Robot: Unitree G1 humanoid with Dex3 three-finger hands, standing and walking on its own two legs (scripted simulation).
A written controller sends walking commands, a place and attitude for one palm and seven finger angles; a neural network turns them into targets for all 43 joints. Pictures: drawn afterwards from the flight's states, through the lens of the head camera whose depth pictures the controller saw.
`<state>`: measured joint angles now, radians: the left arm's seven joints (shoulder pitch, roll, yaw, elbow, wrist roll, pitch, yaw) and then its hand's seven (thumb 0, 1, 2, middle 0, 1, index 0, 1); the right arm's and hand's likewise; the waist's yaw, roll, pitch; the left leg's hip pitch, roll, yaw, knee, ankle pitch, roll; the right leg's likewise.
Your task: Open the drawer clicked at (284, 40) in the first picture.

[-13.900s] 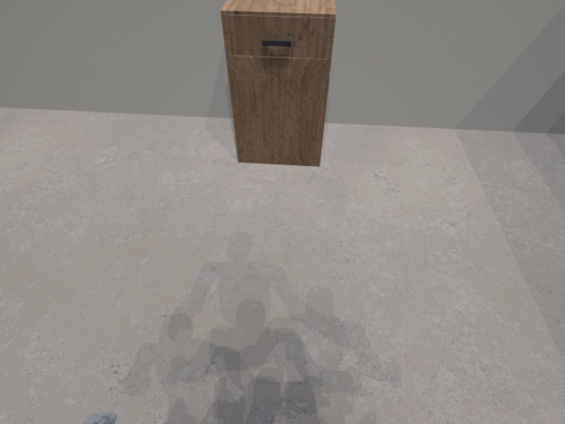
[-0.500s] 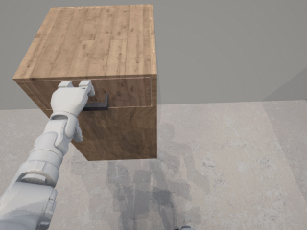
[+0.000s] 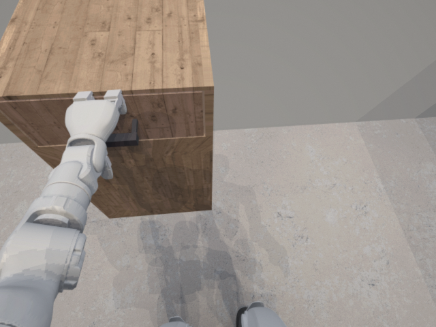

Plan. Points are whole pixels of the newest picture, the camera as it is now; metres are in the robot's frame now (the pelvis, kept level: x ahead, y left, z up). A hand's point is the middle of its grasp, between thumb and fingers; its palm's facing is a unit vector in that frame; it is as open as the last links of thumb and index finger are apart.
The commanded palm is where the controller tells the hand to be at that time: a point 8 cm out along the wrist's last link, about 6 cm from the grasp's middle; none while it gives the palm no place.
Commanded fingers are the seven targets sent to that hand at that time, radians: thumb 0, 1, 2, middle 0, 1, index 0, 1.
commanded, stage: move the hooked fingers above the handle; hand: left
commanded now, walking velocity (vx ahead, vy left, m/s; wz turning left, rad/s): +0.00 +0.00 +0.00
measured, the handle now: (111, 132) +0.53 +0.21 -0.04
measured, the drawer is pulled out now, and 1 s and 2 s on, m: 0.00 0.00 0.00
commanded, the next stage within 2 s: lower the fingers behind the handle in 0.82 s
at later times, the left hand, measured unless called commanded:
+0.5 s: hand (93, 143) +0.47 +0.23 +0.00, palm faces -0.09 -0.04 -0.99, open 13.8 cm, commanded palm +0.47 +0.22 +0.07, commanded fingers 0.00 -0.50 0.30 -0.30 -1.20 -0.30 -1.20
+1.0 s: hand (99, 139) +0.48 +0.22 +0.00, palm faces -0.08 -0.05 -1.00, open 13.8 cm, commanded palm +0.46 +0.22 +0.06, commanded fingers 0.00 -0.50 0.30 -0.30 -1.20 -0.30 -1.20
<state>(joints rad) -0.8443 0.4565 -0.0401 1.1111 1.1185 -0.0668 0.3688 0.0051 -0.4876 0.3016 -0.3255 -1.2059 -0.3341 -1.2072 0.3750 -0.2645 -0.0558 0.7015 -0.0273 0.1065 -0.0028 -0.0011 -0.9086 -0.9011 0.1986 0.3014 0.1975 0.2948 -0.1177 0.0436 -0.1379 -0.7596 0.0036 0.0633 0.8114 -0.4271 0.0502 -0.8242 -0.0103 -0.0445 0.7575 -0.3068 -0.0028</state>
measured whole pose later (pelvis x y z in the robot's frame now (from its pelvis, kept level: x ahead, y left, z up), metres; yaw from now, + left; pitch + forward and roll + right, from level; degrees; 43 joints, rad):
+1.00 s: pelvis +0.01 +0.00 +0.00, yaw +0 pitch +21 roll -2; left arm -0.76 0.46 -0.02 1.04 1.10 -0.10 0.36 0.00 -0.49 0.30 -0.32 -1.20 -0.32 -1.20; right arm 0.35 -0.25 -0.05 0.69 -0.03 0.14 0.01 0.00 -0.91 -0.90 0.20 0.30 0.20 0.29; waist -0.10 0.05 -0.14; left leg -0.72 0.01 0.06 0.80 -0.44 0.05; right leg -0.78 0.00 -0.04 0.73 -0.31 0.00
